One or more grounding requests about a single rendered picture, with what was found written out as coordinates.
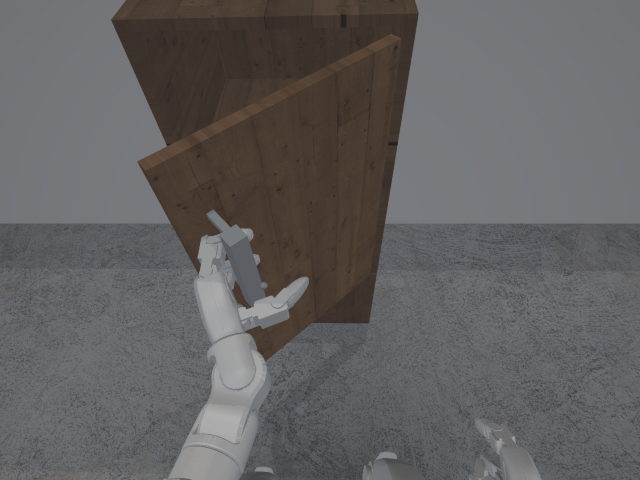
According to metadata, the right robot shin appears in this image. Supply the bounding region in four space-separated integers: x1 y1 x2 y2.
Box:
374 452 397 462

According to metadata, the handle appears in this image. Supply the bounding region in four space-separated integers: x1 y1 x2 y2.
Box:
206 210 266 307

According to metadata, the cupboard door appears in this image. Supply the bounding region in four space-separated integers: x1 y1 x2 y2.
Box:
137 34 401 361

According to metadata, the left robot hand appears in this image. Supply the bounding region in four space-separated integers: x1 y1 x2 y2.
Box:
194 228 309 346

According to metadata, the left robot forearm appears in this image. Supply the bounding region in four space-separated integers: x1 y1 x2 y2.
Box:
163 333 271 480

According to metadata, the robot right thigh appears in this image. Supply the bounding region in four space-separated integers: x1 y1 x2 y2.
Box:
362 458 425 480

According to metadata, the right robot hand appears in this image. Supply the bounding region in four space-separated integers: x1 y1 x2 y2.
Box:
468 416 542 480

